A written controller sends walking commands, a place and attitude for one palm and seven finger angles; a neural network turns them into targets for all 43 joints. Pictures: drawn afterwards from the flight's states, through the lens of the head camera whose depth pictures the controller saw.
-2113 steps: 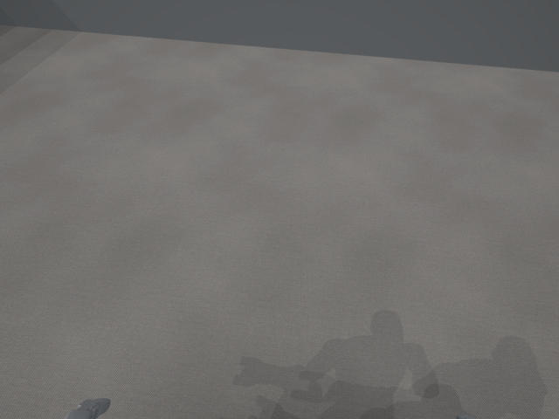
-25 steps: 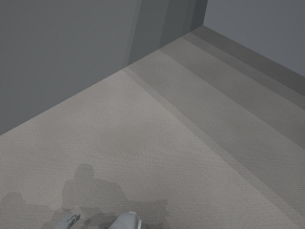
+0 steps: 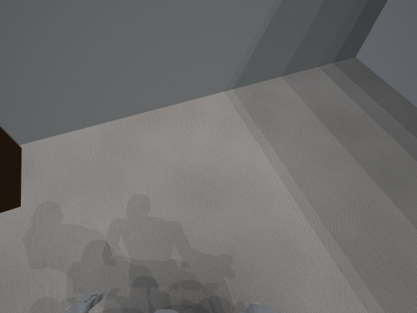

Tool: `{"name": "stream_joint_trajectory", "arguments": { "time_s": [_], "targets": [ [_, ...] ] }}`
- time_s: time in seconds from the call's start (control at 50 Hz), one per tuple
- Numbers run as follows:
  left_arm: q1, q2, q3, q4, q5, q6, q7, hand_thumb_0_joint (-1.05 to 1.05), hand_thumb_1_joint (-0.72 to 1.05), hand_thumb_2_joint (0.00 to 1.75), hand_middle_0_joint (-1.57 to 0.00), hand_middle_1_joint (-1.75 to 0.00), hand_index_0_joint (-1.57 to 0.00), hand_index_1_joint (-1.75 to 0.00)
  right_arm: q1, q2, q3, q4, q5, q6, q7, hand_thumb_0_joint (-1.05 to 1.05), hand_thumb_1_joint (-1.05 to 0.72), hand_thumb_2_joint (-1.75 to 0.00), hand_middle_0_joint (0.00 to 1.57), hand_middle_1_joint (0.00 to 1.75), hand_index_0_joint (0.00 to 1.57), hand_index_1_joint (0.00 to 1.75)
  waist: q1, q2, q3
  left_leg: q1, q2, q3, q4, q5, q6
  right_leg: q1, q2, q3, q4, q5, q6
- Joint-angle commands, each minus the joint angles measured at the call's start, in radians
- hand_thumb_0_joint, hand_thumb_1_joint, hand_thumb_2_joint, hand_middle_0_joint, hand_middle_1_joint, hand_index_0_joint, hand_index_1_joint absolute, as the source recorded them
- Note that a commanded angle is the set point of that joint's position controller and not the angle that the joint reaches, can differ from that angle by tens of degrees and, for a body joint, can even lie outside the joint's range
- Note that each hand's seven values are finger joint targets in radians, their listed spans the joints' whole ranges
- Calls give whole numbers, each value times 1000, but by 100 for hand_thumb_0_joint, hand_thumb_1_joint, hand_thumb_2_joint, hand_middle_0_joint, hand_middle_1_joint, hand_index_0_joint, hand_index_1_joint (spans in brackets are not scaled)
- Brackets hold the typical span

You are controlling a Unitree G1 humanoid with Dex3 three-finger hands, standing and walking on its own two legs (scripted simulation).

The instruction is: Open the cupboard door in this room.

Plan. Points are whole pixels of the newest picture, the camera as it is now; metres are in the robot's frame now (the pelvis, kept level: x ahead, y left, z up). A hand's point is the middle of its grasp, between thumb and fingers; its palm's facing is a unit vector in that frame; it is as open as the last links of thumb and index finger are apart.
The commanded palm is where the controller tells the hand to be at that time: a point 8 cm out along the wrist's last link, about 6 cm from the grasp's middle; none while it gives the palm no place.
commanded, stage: turn to face it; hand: left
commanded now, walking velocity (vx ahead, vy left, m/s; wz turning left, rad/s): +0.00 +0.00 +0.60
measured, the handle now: out of the picture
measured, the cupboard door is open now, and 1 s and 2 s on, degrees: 41 41 41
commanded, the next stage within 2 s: take the last steps up to it in 1.58 s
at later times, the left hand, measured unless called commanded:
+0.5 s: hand out of the picture +0.01 +0.21 -0.18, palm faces +0.34 -0.91 -0.23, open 7.4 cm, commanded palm none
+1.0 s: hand out of the picture -0.02 +0.17 -0.17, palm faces +0.59 -0.78 -0.22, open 7.4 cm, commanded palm none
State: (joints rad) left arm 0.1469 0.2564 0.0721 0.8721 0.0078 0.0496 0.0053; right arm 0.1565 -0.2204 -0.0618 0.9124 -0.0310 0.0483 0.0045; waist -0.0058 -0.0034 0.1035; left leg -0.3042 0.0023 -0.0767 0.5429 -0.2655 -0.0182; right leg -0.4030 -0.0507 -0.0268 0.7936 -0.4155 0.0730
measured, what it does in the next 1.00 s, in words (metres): steps on the spot, turning left: right foot, then left foot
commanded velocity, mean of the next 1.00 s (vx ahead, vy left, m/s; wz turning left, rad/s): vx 0.00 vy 0.00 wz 0.60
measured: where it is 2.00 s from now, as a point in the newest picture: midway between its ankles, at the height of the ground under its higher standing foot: outside the picture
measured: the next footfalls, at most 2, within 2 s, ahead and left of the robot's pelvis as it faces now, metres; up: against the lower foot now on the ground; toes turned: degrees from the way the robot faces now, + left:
right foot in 0.06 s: +0.05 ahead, -0.14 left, +0.00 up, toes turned -1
left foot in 0.38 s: +0.02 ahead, +0.11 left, +0.00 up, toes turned +19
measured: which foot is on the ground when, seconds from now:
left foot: down 0.00-0.04, up 0.06-0.36, down 0.38-0.70, up 0.72-1.00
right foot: up 0.00-0.04, down 0.06-0.38, up 0.40-0.70, down 0.72-1.00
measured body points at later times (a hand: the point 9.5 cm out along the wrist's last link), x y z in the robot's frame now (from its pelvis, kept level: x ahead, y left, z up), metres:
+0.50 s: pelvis +0.01 -0.01 +0.00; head +0.06 +0.04 +0.44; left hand -0.01 +0.26 -0.16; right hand +0.20 -0.22 -0.13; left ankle -0.02 +0.10 -0.73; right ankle +0.02 -0.15 -0.67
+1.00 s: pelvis +0.04 -0.03 +0.00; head +0.08 +0.01 +0.44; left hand -0.05 +0.21 -0.15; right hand +0.28 -0.18 -0.13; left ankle -0.01 +0.06 -0.72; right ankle +0.09 -0.15 -0.73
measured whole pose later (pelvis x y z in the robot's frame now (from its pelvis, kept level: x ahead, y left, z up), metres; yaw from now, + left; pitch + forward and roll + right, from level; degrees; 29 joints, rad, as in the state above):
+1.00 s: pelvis +0.04 -0.03 +0.00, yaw +37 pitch +1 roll +1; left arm 0.22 0.21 0.04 0.88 0.02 0.01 0.01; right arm 0.11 -0.23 -0.07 0.91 -0.01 0.06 0.03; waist -0.01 -0.06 0.12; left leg -0.34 0.00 0.09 0.66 -0.37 -0.05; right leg -0.23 -0.16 -0.20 0.58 -0.35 0.04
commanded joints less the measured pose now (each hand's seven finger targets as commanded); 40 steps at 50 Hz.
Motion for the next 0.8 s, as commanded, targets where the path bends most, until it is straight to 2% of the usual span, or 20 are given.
{"name": "stream_joint_trajectory", "arguments": {
  "time_s": [0.0,0.02,0.04,0.08,0.14,0.24,0.3,0.32,0.34,0.36,0.38,0.4,0.48,0.58,0.64,0.66,0.68,0.7,0.72,0.78],
  "targets": [
    [161,118,35,-44,9,-46,12,0,90,90,-20,-30,-20,-30,-62,-175,-56,-104,18,-16,-8,0,-90,-90,20,30,20,30,64,40,-156,-151,87,-136,21,89,69,353,-53,45,-410,160,-30],
    [179,218,54,-47,26,-56,22,0,90,90,-20,-30,-20,-30,-47,-104,-46,-125,25,-15,1,0,-90,-90,20,30,20,30,72,-263,-150,-317,-62,30,258,-219,-13,420,-330,348,-534,169,-133],
    [164,242,45,-59,21,-52,22,0,90,90,-20,-30,-20,-30,-55,-119,-48,-135,17,-13,8,0,-90,-90,20,30,20,30,74,-290,-147,-289,-45,36,511,-370,-12,296,-456,388,-554,201,-225],
    [77,160,28,-72,15,-58,30,0,90,90,-20,-30,-20,-30,-59,-122,-51,-103,14,-1,11,0,-90,-90,20,30,20,30,20,-276,-103,-313,17,10,714,-255,-21,237,-350,268,-499,328,-219],
    [36,116,16,-86,19,-60,31,0,90,90,-20,-30,-20,-30,-47,-82,-34,-82,19,6,25,0,-90,-90,20,30,20,30,-4,-211,-120,-230,35,83,576,-198,-45,251,-276,37,-441,549,-186],
    [139,174,35,-38,23,-60,26,0,90,90,-20,-30,-20,-30,-105,-50,-14,-101,25,-8,30,0,-90,-90,20,30,20,30,54,-206,-151,-137,1,176,219,-202,-37,376,-305,-15,-350,741,-183],
    [117,179,43,-37,13,-54,19,0,90,90,-20,-30,-20,-30,-32,-80,-18,-87,22,-17,25,0,-90,-90,20,30,20,30,9,-182,-175,35,-10,190,-10,-29,-18,300,-288,-72,-249,653,-123],
    [102,164,40,-42,7,-50,15,0,90,90,-20,-30,-20,-30,18,-118,-28,-74,19,-23,25,0,-90,-90,20,30,20,30,-23,-84,-200,171,25,146,-117,110,2,208,-269,-111,-134,563,-78],
    [107,106,34,-76,-2,-41,9,0,90,90,-20,-30,-20,-30,81,-233,-56,-70,7,-32,18,0,-90,-90,20,30,20,30,-56,204,-243,347,274,-184,-147,405,120,-54,-144,-165,81,135,1],
    [37,68,10,-121,4,-35,10,0,90,90,-20,-30,-20,-30,152,-303,-73,-54,7,-23,7,0,-90,-90,20,30,20,30,-96,298,-233,354,440,-363,-168,653,264,-197,-70,-89,252,-285,20],
    [-20,88,16,-124,11,-25,16,0,90,90,-20,-30,-20,-30,171,-291,-72,-42,5,-25,-3,0,-90,-90,20,30,20,30,-107,191,-226,301,414,-340,-166,491,277,-212,-71,-11,342,-235,8],
    [-36,70,19,-109,8,-24,15,0,90,90,-20,-30,-20,-30,128,-272,-68,-53,4,-29,-15,0,-90,-90,20,30,20,30,-84,236,-200,244,352,-307,-173,422,251,-227,-70,20,368,-163,7],
    [18,65,20,-61,7,-19,1,0,90,90,-20,-30,-20,-30,20,-204,-42,-72,6,-39,-23,0,-90,-90,20,30,20,30,-13,158,-160,180,233,-152,-168,474,177,-145,-49,19,280,-14,15],
    [17,55,13,-69,2,-23,3,0,90,90,-20,-30,-20,-30,8,-213,-55,-71,2,-27,-16,0,-90,-90,20,30,20,30,-14,164,-155,104,206,-189,-153,385,170,20,12,-16,5,-16,4],
    [100,69,19,-55,0,-37,7,0,90,90,-20,-30,-20,-30,-40,-207,-59,-83,9,-20,-14,0,-90,-90,20,30,20,30,30,164,-161,5,162,-196,-83,336,130,211,37,-37,-238,127,-7],
    [150,104,29,-49,4,-47,13,0,90,90,-20,-30,-20,-30,-51,-181,-56,-94,17,-19,-10,0,-90,-90,20,30,20,30,57,87,-172,-85,109,-169,1,209,85,336,-22,17,-390,201,-19],
    [178,195,48,-46,22,-59,23,0,90,90,-20,-30,-20,-30,-37,-116,-47,-114,27,-21,-2,0,-90,-90,20,30,20,30,66,-190,-188,-267,-29,-23,210,-90,6,451,-273,283,-498,258,-104],
    [169,239,46,-53,24,-57,23,0,90,90,-20,-30,-20,-30,-42,-112,-47,-129,22,-19,4,0,-90,-90,20,30,20,30,69,-299,-165,-285,-67,42,474,-379,-16,352,-457,388,-530,336,-220],
    [138,192,43,-62,19,-59,33,0,90,90,-20,-30,-20,-30,-45,-124,-52,-123,18,-10,4,0,-90,-90,20,30,20,30,52,-254,-154,-276,-18,3,614,-340,-10,288,-434,343,-508,359,-248],
    [38,118,18,-81,16,-57,31,0,90,90,-20,-30,-20,-30,-47,-96,-39,-87,17,3,19,0,-90,-90,20,30,20,30,0,-231,-106,-263,28,55,647,-221,-39,256,-292,80,-441,552,-202]
  ]
}}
